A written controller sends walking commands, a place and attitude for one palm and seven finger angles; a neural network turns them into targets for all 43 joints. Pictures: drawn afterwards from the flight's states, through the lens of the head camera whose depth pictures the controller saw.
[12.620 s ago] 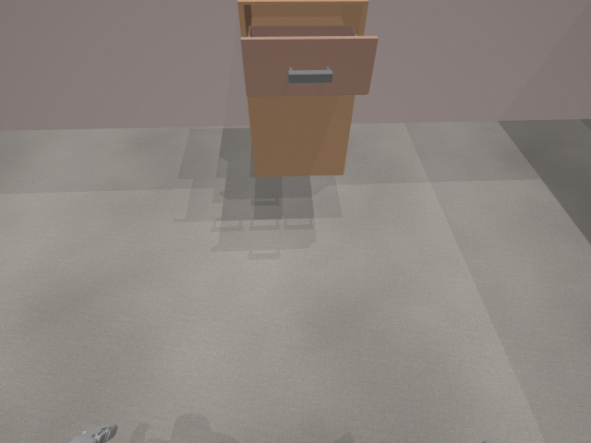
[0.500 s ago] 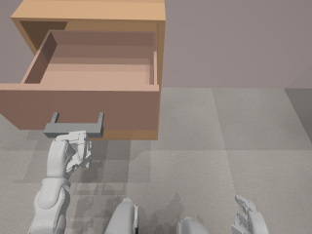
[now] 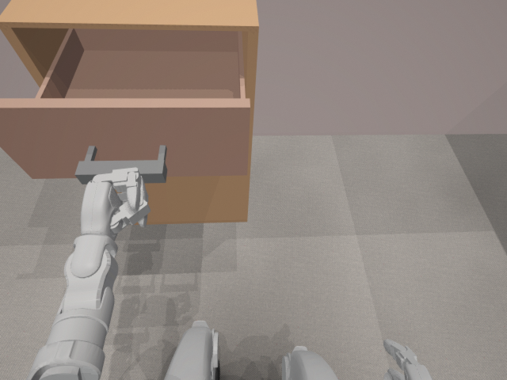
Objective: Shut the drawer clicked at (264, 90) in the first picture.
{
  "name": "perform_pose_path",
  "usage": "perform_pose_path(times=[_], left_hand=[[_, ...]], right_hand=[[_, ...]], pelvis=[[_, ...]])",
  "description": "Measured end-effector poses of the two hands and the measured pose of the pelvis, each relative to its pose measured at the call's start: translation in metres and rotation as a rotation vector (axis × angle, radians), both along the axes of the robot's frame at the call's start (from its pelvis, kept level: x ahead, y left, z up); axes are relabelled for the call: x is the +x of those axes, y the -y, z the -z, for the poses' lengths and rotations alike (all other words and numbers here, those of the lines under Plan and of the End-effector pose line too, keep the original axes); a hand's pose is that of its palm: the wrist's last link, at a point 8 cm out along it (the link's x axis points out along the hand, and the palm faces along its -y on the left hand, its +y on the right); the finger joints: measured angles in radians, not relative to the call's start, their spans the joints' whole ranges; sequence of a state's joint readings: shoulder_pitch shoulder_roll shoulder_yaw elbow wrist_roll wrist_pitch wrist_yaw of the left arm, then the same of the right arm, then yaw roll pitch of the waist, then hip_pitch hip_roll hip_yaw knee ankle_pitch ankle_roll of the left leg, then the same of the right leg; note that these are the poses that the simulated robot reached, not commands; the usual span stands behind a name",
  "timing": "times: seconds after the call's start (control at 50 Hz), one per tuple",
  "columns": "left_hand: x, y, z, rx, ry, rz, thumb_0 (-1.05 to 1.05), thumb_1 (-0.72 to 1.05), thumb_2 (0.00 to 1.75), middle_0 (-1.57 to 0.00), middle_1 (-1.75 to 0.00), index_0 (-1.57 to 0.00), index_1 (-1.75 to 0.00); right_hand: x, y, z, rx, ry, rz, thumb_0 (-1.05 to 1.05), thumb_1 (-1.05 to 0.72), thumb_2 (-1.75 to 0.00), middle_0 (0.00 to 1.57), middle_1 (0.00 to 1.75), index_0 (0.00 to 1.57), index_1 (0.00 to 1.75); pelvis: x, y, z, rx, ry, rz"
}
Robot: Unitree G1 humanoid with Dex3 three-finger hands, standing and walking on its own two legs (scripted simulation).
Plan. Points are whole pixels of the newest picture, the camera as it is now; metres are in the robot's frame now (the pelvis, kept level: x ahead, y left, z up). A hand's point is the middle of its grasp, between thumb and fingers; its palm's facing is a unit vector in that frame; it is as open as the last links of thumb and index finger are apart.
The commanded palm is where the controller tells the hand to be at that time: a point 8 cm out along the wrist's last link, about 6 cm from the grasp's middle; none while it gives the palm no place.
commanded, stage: push the drawer shut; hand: left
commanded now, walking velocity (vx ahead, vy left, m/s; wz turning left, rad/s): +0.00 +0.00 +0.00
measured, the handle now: (125, 161) +0.45 +0.23 +0.04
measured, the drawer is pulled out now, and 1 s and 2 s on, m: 0.20 0.08 0.00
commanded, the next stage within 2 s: none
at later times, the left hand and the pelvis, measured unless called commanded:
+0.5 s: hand (148, 170) +0.43 +0.19 +0.04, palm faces +0.07 -1.00 -0.05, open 2.8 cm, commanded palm +0.43 +0.24 +0.05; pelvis +0.00 +0.00 +0.00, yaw -1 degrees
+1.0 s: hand (150, 142) +0.49 +0.20 +0.04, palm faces +0.07 -1.00 -0.04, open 2.9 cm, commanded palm +0.49 +0.23 +0.05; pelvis +0.00 +0.01 -0.01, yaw -2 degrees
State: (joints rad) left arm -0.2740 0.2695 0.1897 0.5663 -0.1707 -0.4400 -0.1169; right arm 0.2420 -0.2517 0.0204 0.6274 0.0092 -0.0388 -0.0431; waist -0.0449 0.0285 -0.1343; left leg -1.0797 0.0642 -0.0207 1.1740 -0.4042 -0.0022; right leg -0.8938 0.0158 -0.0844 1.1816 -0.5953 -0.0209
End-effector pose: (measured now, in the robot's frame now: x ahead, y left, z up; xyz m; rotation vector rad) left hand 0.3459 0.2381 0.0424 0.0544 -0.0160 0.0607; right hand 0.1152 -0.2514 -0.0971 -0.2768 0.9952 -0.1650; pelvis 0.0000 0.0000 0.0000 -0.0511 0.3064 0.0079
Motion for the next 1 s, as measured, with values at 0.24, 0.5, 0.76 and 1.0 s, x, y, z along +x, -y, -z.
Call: perform_pose_path(times=[0.24, 0.5, 0.76, 1.0], left_hand=[[0.028, -0.001, -0.001, -0.003, -0.006, -0.007, -0.03, 0.80, 0.93, -1.40, -1.60, -1.40, -1.60], [0.063, -0.006, 0.000, -0.007, -0.010, -0.010, -0.05, 0.77, 0.92, -1.40, -1.60, -1.40, -1.60], [0.098, -0.010, -0.001, -0.015, -0.015, -0.013, -0.04, 0.75, 0.91, -1.40, -1.60, -1.40, -1.60], [0.122, -0.013, -0.002, -0.020, -0.025, -0.013, -0.04, 0.74, 0.90, -1.40, -1.60, -1.40, -1.60]], right_hand=[[-0.022, 0.000, 0.004, -0.001, -0.080, 0.034, 0.01, -0.90, -0.90, 0.20, 0.30, 0.21, 0.30], [-0.041, 0.003, 0.011, -0.012, -0.150, 0.055, 0.01, -0.90, -0.90, 0.20, 0.30, 0.21, 0.30], [-0.074, 0.007, 0.016, -0.022, -0.248, 0.110, 0.00, -0.91, -0.90, 0.20, 0.30, 0.21, 0.30], [-0.098, 0.006, 0.017, -0.025, -0.317, 0.143, 0.00, -0.90, -0.90, 0.20, 0.30, 0.21, 0.30]], pelvis=[[0.001, -0.004, -0.001, -0.001, -0.015, 0.006], [-0.001, -0.003, 0.005, -0.007, -0.038, 0.009], [0.000, -0.004, 0.010, -0.013, -0.071, 0.023], [0.001, -0.005, 0.014, -0.020, -0.095, 0.030]])
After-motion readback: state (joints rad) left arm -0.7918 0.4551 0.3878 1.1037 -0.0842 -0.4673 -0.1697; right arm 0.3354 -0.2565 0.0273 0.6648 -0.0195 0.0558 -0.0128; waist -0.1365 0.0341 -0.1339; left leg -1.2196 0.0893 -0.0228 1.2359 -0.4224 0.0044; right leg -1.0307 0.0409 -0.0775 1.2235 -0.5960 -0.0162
